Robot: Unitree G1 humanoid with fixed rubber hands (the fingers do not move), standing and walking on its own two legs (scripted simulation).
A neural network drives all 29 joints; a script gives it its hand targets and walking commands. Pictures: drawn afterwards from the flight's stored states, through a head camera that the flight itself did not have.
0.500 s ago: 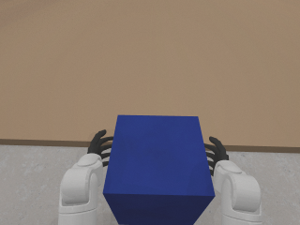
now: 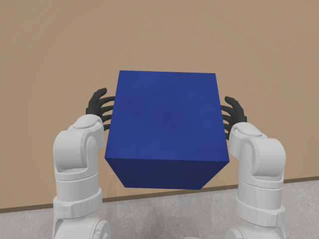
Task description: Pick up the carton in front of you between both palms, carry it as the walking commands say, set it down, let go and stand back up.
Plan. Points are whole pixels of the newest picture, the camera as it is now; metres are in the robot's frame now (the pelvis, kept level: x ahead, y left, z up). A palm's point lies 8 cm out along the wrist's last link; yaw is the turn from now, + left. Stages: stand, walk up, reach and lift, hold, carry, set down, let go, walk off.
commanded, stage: carry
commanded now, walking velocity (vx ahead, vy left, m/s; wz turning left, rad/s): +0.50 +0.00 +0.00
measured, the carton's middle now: (164, 137) +0.36 -0.01 +0.06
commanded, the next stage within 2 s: none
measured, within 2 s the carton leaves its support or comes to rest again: neither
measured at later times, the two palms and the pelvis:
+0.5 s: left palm (109, 29) +0.71 +0.15 +0.14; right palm (199, 29) +0.74 -0.15 +0.13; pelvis +0.33 -0.03 +0.01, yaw +1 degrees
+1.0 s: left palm out of the picture +1.10 +0.17 +0.24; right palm out of the picture +1.09 -0.13 +0.24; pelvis +0.70 +0.04 +0.09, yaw +7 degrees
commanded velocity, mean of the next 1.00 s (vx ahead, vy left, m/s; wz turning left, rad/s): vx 0.50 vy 0.00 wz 0.26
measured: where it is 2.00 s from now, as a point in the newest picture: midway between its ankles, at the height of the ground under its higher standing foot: (130, 89)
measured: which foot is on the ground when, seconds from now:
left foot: down 0.00-0.30, up 0.32-0.66, down 0.68-1.00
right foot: up 0.00-0.24, down 0.26-0.76, up 0.78-1.00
